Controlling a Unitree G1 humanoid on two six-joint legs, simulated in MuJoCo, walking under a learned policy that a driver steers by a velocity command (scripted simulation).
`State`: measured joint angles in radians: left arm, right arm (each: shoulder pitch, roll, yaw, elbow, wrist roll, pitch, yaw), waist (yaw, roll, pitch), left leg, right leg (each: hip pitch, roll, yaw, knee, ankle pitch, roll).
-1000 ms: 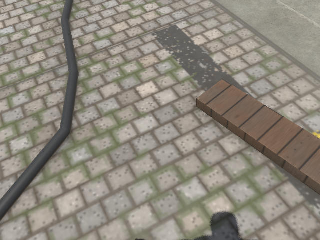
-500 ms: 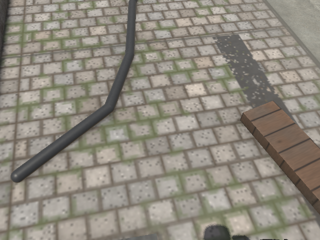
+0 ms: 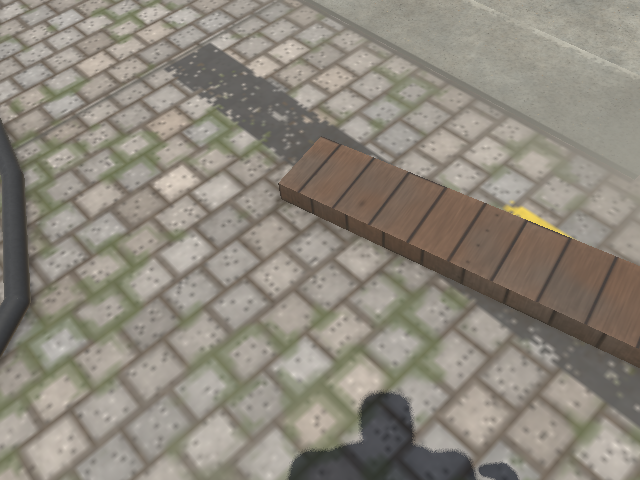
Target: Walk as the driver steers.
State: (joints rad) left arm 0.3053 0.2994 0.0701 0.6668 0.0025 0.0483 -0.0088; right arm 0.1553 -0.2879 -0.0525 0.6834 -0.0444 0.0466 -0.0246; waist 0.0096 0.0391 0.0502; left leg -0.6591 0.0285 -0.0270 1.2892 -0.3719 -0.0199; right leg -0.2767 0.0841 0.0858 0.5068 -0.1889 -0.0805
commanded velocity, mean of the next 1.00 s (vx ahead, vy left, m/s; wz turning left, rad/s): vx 0.74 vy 0.00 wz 0.41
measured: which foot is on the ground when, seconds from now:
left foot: up 0.00-0.36, down 0.38-0.80, up 0.82-1.00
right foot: down 0.00-0.40, up 0.42-0.80, down 0.82-1.00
